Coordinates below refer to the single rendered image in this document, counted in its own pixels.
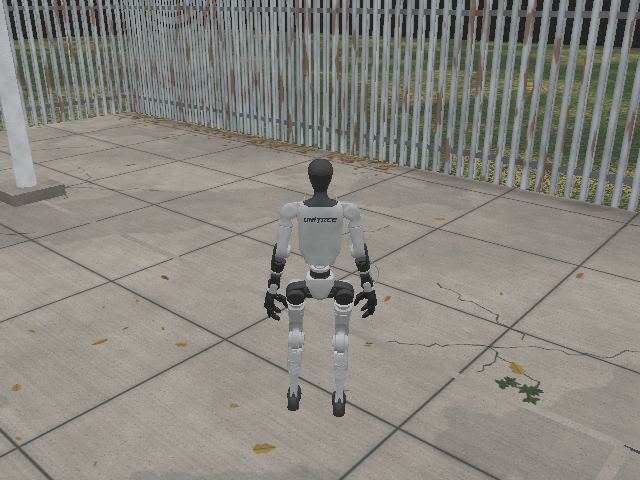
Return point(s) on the robot right thigh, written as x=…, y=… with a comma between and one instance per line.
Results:
x=343, y=302

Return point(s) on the right robot hand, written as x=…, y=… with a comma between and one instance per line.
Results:
x=371, y=303

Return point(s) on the left robot upper arm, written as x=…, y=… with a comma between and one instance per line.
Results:
x=288, y=212

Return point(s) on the right robot forearm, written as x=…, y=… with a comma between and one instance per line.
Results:
x=364, y=271

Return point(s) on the left robot foot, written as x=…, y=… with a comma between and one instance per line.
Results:
x=293, y=402

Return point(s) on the left robot hand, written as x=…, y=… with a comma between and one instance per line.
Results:
x=270, y=306

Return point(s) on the right robot upper arm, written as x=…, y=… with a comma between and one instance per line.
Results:
x=352, y=213

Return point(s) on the left robot forearm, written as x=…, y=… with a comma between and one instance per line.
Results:
x=276, y=272

